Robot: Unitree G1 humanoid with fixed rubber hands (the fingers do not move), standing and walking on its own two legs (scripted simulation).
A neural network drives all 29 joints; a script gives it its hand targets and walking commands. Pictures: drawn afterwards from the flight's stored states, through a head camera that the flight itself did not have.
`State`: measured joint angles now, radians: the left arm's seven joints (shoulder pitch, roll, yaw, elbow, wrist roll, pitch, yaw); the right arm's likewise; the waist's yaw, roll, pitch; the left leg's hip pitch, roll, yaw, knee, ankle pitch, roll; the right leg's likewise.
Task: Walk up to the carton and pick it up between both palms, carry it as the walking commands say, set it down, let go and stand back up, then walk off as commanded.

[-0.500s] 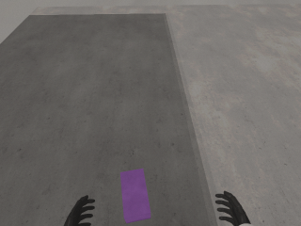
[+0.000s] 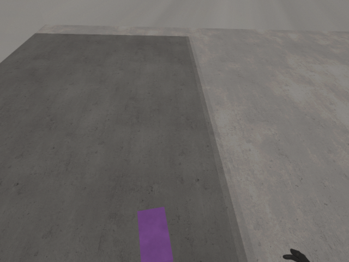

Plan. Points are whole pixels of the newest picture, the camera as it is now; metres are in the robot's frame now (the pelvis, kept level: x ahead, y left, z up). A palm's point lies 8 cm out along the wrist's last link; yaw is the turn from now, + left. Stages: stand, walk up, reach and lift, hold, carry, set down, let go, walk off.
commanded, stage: stand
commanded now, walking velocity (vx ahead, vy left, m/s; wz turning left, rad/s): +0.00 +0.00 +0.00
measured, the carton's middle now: (154, 238) +0.42 +0.10 -0.69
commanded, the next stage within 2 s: walk off in 1.46 s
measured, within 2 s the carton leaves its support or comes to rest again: neither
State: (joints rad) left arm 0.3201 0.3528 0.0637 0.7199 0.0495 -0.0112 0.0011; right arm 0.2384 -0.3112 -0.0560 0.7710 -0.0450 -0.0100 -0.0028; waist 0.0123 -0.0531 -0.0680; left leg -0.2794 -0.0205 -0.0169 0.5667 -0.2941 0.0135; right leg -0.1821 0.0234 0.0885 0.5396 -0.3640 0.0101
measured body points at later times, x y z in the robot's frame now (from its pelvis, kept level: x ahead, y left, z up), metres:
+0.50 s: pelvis +0.00 +0.01 +0.01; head -0.02 +0.02 +0.46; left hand +0.11 +0.30 -0.11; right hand +0.11 -0.28 -0.09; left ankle +0.00 +0.11 -0.73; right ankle -0.05 -0.13 -0.73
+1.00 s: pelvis -0.02 +0.00 +0.01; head -0.03 +0.02 +0.46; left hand +0.06 +0.30 -0.12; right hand +0.08 -0.29 -0.10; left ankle +0.00 +0.11 -0.73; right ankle -0.05 -0.13 -0.73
